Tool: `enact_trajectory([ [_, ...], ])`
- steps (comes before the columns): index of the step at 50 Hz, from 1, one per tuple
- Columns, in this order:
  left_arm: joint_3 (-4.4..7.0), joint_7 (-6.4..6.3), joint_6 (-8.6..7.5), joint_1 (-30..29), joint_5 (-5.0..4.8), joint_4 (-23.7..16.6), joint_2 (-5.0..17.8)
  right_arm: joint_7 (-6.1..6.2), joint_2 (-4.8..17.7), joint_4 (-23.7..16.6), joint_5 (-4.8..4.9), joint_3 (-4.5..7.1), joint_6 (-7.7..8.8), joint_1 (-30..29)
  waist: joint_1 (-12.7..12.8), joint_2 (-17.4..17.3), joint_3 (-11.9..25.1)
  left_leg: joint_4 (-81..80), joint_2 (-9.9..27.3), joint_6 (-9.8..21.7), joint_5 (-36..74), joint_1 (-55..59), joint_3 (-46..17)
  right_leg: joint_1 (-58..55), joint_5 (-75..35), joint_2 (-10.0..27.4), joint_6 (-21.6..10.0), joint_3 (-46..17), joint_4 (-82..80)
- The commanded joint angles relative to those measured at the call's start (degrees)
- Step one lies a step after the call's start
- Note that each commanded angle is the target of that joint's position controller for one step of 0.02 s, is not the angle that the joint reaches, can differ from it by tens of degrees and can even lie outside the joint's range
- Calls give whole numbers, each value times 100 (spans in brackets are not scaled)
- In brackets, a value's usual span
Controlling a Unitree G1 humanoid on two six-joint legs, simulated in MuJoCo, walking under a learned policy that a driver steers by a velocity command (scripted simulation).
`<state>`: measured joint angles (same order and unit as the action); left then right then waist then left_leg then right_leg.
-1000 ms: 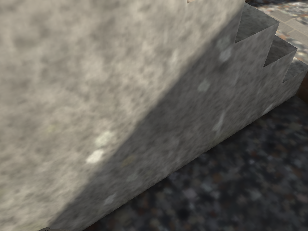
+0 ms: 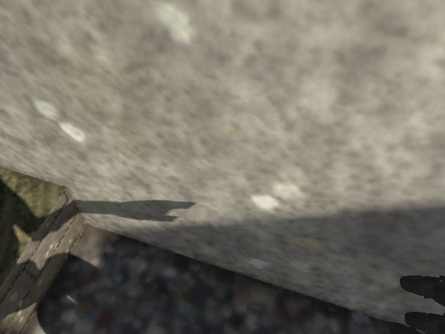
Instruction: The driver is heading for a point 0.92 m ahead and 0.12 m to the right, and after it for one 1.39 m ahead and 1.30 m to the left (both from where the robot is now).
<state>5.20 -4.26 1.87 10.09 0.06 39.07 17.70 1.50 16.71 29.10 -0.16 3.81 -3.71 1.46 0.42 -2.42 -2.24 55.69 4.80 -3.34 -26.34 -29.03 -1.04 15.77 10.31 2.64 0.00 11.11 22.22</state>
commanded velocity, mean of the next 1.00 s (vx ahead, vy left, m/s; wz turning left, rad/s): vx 0.07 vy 0.15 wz -0.20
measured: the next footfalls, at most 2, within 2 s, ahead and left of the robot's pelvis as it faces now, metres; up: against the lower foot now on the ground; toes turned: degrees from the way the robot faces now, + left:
left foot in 0.10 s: -0.01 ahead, +0.13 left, +0.00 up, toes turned +7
right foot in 0.38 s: +0.14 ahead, -0.06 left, +0.00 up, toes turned +9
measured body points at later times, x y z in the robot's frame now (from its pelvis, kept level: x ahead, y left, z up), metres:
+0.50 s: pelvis +0.05 +0.07 -0.02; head +0.09 +0.07 +0.42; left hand +0.08 +0.37 -0.13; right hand +0.29 -0.15 -0.10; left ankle -0.03 +0.17 -0.66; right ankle +0.10 -0.07 -0.74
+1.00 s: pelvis +0.08 +0.24 +0.00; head +0.15 +0.23 +0.45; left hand +0.40 +0.43 -0.06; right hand +0.12 -0.07 -0.09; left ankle +0.11 +0.33 -0.74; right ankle +0.05 +0.12 -0.63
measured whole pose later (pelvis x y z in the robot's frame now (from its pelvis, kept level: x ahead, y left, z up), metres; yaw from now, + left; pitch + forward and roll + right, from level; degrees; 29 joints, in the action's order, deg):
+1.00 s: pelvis +0.08 +0.24 +0.00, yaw -16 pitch +3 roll +1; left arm 5.8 -1.8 2.7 -2.2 -0.6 32.5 20.0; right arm 6.1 15.2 34.8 -1.4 3.5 0.3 13.6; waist -1.0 2.7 -4.3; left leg 24.9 1.0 2.4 -12.8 -15.4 9.4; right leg 38.4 19.0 1.1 6.7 -0.9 72.4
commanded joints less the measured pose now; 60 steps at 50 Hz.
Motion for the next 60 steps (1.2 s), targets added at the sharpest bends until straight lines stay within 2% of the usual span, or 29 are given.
enact_trajectory([
  [1, 353, 20, -161, -226, -47, -297, 1221, -56, 420, -347, 12, 163, 88, 186, -185, 1015, 997, -1223, -114, 376, 98, 602, 425, -859, -979, 1504, -648, -940, -516],
  [3, 362, 181, -237, -307, -32, -215, 1163, -106, 540, 7, 37, 279, 24, 908, -437, 1049, 1088, -2508, -417, 612, 862, 1562, 697, -579, -1163, 1320, -332, -458, 180],
  [4, 291, 223, -249, -318, -12, -166, 853, -125, 752, 270, 33, 400, 34, 1325, -580, 510, 940, -3061, -563, 798, 1262, 2265, 478, 85, -853, 960, -32, -124, 1130],
  [5, 204, 257, -231, -465, 219, -350, 573, -121, 1216, 407, 61, 542, 96, 1792, -650, -807, 618, -2746, 254, 1194, 4431, 3602, -1031, 2351, 2074, 510, 396, -50, 2983],
  [6, 45, 302, -315, -415, 343, -611, 218, -53, 1645, 77, -81, 523, 222, 1501, -330, -1477, 1132, -2481, 1233, 2093, 6769, 3826, -2701, 3614, 2867, 30, 632, -833, 4409],
  [7, 66, 268, -372, -609, 141, -672, 591, -114, 1711, -110, -267, 618, 412, 1226, -558, -1218, 1513, -3007, 1465, 2505, 6537, 3545, -2895, 3561, 2589, -117, 643, -1599, 5152],
  [8, 105, 205, -401, -757, 9, -739, 856, -107, 1517, -159, -227, 584, 549, 863, -395, -844, 1200, -3222, 1194, 2229, 5730, 3284, -2683, 3617, 2009, -105, 564, -1778, 5167],
  [10, 146, 115, -341, -485, 67, -442, 1037, 29, 901, -245, 121, 367, 499, 195, -75, -292, 966, -3147, 954, 1672, 5579, 2872, -1901, 3313, 1167, 128, 604, -1790, 4931],
  [15, -98, 401, -397, -320, 4, -134, 217, 98, 158, -84, -28, 47, 409, -103, 57, -277, 980, -3072, 120, 912, 5316, 1782, -258, 907, -18, 228, 525, -1287, 2733],
  [16, 144, 161, -356, 341, -201, 88, 853, -76, 835, -110, -123, 248, 279, 535, -66, -608, 1097, -2999, -380, 1455, 3150, 1813, 199, 414, 538, -330, 480, -453, 2377],
  [18, 179, -7, -386, 829, -228, 252, 854, -305, 204, -123, -184, 59, 323, 706, -85, -601, 417, -2506, -481, 1427, 1000, 523, 337, -930, 90, -472, 181, -289, 1778],
  [19, 229, -64, -474, 921, -178, 132, 904, -361, -120, -44, -253, -50, 414, 833, 33, -382, 73, -1904, -627, 1088, 922, 17, 443, -1466, 72, -342, 23, -772, 976],
  [20, 301, -91, -575, 1167, -97, -44, 1236, -365, -239, -223, -389, -96, 527, 696, 242, 754, -64, -451, -730, 543, 188, -1051, 284, -2193, -1159, 635, -353, -2554, 657],
  [21, 253, -99, -647, 1526, 71, -81, 1554, -336, -175, -266, -263, -29, 464, 1108, 24, 1771, 888, 1452, -1051, -95, -1827, -1372, -277, -2287, -1531, 2522, -1923, -5720, -58],
  [22, 305, -80, -704, 1489, -2, 101, 1594, -261, 487, -366, -31, 164, 352, 702, 189, 1207, 943, 2298, -849, -149, -1318, -1258, -1111, -1401, 429, 2653, -2101, -6559, -678],
  [23, 361, -64, -758, 1131, -72, 57, 1669, -145, 714, -550, 7, 225, 296, 280, 139, 1208, 272, 2665, -716, -175, -867, -1426, -1279, -753, 1648, 2359, -1701, -6110, -819],
  [24, 335, -118, -732, 918, -90, 62, 1565, -125, 668, -725, -155, 207, 227, 100, 13, 988, -19, 2794, -617, -164, -372, -1299, -1313, -263, 2030, 2024, -1282, -5436, -834],
  [27, 233, -228, -480, 321, -132, -146, 1354, -184, 434, -1000, -354, 152, 153, 184, -253, 1007, -56, 1603, -540, -104, -19, -801, -1024, 237, 956, 1265, -756, -3866, -519],
  [29, 293, -300, -355, 134, -163, -258, 1480, -189, 74, -970, -331, 6, 179, 494, -330, 1324, 349, 614, -583, -100, -181, -189, -589, 187, 257, 998, -504, -3358, -558],
  [33, 329, -265, -146, -296, -263, -491, 1552, -174, 104, -592, -166, 7, 265, 1354, -550, 1353, 491, -1592, -748, -3, 784, 1667, -25, 801, -93, 593, -56, -2783, -289],
  [34, 302, -233, -124, -467, -182, -541, 1449, -209, 67, -436, -131, 28, 259, 1794, -754, 1348, 574, -2183, -853, 70, 1200, 2337, 116, 1156, 34, 396, 5, -2612, -33],
  [36, 74, -161, -68, -467, -37, -637, 599, -361, 172, -141, -199, 71, 295, 2351, -773, -296, 369, -3130, -251, 673, 1656, 3353, -614, 2913, 2354, -671, 294, -1646, 2851],
  [37, -56, -145, -139, -124, 73, -830, 208, -294, 1037, -182, -405, 190, 291, 2146, -217, -1846, 687, -3618, 1226, 1496, 2986, 2655, -2460, 3499, 3136, -735, 486, -1457, 4596],
  [38, -22, -104, -249, 115, -22, -926, 508, -227, 1245, -331, -431, 281, 358, 1812, 8, -2414, 1021, -4439, 1406, 1977, 1712, 1926, -3163, 2870, 3144, -373, 466, -1730, 5498],
  [40, 173, -133, -155, -215, 27, -682, 1027, -41, 636, -329, -376, 133, 378, 1123, 189, -1192, 358, -4165, 1084, 1664, 1867, 1618, -1772, 3031, 2167, -125, 567, -1581, 6288],
  [43, 309, 90, 114, -288, 46, -554, 1176, 185, 743, -296, -83, 221, 612, 666, 301, 104, 649, -3229, 1302, 1188, 5496, 2301, -1080, 2938, 1241, 56, 656, -1946, 6202],
  [45, 136, 155, 64, -881, -63, -892, 636, 366, 690, -25, 0, 198, 620, 972, 93, -16, 834, -3269, 1275, 1192, 5239, 2747, -708, 3015, 901, 126, 659, -1851, 5731],
  [49, 98, 298, -10, -1698, -84, -1256, 453, 576, 901, 244, -156, 314, 453, 1281, -127, 9, 958, -3619, 1524, 1381, 4520, 3122, -496, 2885, 773, 116, 662, -1564, 4844],
  [60, 24, 454, -81, -1773, -121, -1255, 107, 332, 1278, 736, -128, 476, 316, 973, -96, -661, 858, -3393, 1256, 900, 3554, 2714, 1099, 1094, 1305, 38, 162, -552, 2193],
])
Keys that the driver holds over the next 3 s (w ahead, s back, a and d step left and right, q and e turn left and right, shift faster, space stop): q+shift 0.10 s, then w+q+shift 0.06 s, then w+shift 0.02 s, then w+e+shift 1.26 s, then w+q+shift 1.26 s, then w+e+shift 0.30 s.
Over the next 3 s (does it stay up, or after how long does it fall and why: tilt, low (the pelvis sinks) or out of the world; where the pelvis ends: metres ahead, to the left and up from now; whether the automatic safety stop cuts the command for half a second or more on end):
stays up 0.04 0.14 -0.02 its command is cut before an obstacle after 0.1 s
